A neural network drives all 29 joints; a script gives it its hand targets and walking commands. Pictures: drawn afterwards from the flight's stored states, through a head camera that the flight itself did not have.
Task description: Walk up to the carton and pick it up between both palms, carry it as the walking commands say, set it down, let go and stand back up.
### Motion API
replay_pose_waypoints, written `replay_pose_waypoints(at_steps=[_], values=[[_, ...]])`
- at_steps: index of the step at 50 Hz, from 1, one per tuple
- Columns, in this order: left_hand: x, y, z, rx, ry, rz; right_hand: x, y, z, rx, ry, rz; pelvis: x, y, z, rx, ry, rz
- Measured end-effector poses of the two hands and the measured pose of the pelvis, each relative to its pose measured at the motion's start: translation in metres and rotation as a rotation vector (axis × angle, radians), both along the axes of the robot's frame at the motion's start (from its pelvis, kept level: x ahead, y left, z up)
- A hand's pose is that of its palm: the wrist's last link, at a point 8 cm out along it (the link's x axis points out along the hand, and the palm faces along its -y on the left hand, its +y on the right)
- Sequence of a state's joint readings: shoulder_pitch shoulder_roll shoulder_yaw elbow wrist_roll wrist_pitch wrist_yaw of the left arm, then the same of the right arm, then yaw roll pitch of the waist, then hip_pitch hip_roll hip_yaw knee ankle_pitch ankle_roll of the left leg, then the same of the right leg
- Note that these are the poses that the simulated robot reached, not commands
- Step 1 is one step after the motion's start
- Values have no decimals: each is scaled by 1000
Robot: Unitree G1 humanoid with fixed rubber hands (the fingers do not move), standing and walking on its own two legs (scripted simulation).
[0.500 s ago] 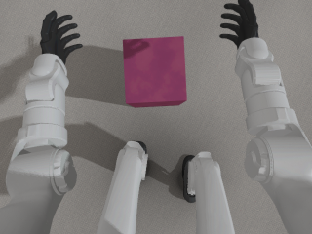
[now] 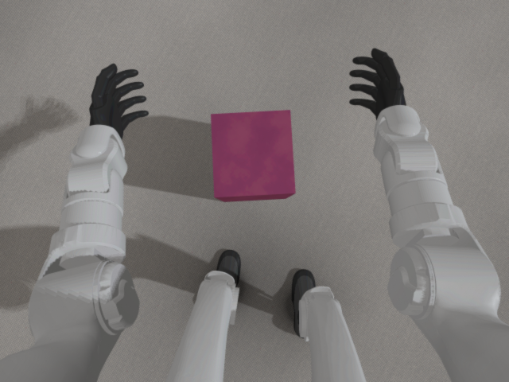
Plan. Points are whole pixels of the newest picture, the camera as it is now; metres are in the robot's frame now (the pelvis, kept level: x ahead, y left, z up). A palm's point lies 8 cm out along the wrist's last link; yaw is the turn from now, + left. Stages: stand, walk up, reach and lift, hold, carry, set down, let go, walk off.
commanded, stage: let go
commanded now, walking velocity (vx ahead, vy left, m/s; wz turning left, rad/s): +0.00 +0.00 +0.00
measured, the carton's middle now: (253, 161) +0.49 +0.07 -0.55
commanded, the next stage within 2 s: stand in 1.24 s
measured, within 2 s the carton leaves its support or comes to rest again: neither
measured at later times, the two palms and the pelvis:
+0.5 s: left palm (60, 232) +0.30 +0.26 -0.01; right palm (469, 223) +0.36 -0.19 -0.01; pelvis +0.05 +0.00 +0.08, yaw +1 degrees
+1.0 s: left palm (72, 302) +0.24 +0.21 +0.04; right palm out of the picture +0.24 -0.26 +0.04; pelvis +0.08 -0.02 +0.10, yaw +1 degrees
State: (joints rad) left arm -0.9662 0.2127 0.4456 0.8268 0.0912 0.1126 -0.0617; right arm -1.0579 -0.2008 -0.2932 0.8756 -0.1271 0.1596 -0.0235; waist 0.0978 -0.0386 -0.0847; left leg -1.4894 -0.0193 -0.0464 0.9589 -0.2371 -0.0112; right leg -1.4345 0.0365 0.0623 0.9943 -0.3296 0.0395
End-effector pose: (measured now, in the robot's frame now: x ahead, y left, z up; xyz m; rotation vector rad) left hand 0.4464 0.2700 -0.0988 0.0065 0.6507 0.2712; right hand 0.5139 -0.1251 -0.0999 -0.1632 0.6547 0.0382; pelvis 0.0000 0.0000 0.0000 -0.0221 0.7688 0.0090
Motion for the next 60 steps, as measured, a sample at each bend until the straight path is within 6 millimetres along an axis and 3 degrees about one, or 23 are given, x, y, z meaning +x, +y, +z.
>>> replay_pose_waypoints(at_steps=[4, 9, 15, 23, 35, 40, 48, 54, 60], values=[[-10, -1, -4, 35, 35, -55, -15, -6, -3, -43, 8, -19, 5, 1, 7, -4, -5, 1], [-45, 1, 2, 74, 95, -139, -61, -20, 1, -80, 39, -64, 15, 4, 23, -4, -45, 0], [-89, 4, 37, 72, 136, -179, -110, -37, 31, -73, 70, -88, 28, 6, 45, 5, -158, 3], [-136, -8, 85, 62, 139, -191, -148, -59, 78, -59, 71, -68, 47, 4, 71, 16, -347, 13], [-209, -41, 121, 59, 165, -176, -226, -98, 114, -52, 101, -72, 75, -10, 97, 32, -599, 12], [-220, -49, 130, 67, 162, -193, -252, -113, 128, -55, 102, -78, 81, -18, 102, 39, -690, 11], [-208, -61, 136, 66, 146, -230, -269, -131, 139, -60, 113, -97, 82, -23, 103, 44, -799, 7], [-206, -61, 137, 68, 150, -234, -271, -127, 140, -53, 118, -101, 80, -20, 103, 45, -842, 8], [-213, -46, 137, 79, 181, -184, -272, -117, 137, -53, 123, -92, 79, -13, 102, 45, -846, 17]])
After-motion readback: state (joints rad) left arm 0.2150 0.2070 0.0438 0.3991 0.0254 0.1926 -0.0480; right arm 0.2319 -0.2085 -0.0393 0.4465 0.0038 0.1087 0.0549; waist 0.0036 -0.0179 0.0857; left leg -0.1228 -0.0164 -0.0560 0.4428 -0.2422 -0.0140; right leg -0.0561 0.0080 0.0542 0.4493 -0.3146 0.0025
